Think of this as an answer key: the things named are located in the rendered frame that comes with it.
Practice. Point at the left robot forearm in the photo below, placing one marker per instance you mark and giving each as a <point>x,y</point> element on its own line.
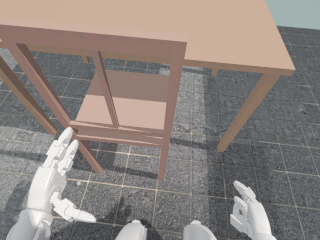
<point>33,224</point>

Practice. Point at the robot right thigh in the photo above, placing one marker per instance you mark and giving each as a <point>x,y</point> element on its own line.
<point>197,232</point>

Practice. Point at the robot left hand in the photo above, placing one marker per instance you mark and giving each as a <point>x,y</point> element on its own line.
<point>51,175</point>

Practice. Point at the table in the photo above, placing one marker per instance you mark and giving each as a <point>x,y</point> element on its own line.
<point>237,35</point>

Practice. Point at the robot right hand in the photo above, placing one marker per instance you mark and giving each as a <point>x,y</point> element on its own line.
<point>254,219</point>

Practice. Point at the chair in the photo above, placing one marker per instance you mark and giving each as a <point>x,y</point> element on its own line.
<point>120,107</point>

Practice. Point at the robot left thigh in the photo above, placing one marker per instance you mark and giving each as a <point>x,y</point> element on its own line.
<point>133,231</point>

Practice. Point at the robot thigh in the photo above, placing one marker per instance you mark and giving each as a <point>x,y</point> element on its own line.
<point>133,231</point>
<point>197,232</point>

